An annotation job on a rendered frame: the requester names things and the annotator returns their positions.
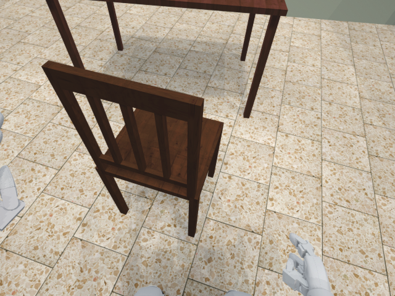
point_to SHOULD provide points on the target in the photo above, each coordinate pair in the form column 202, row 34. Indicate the robot left hand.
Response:
column 10, row 206

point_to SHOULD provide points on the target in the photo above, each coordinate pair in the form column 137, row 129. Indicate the robot right hand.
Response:
column 310, row 274

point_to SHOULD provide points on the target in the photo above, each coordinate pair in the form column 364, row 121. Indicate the table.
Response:
column 274, row 8

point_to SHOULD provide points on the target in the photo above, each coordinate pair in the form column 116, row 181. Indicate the chair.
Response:
column 166, row 144

